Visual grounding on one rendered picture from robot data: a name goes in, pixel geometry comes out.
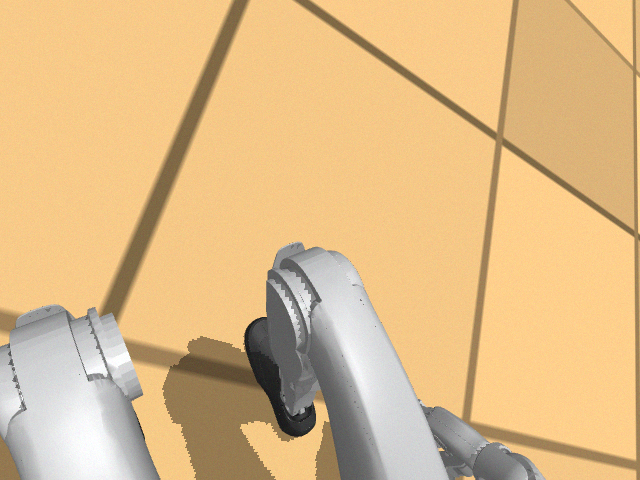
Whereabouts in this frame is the right robot arm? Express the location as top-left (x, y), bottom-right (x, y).
top-left (473, 442), bottom-right (546, 480)

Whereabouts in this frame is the right robot hand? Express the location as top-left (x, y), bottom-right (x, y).
top-left (418, 399), bottom-right (490, 480)

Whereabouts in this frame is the right robot foot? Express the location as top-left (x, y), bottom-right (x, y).
top-left (245, 317), bottom-right (316, 437)

